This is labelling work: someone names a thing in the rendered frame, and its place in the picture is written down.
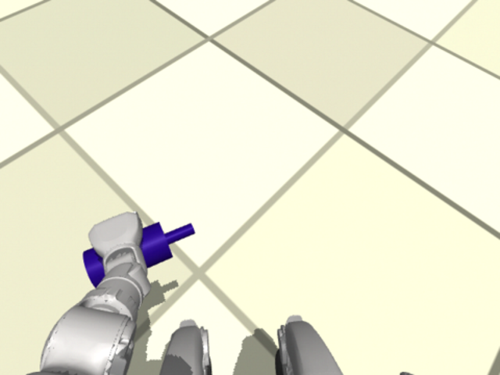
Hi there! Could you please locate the left robot arm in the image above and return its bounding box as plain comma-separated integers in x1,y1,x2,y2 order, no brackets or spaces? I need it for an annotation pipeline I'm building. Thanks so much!
26,243,152,375

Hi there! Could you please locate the bottle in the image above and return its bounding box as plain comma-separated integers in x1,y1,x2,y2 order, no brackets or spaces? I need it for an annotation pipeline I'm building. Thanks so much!
83,222,195,288

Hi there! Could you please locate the left robot hand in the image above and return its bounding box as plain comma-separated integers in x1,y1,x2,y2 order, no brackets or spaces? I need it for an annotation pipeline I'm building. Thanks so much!
88,211,143,258

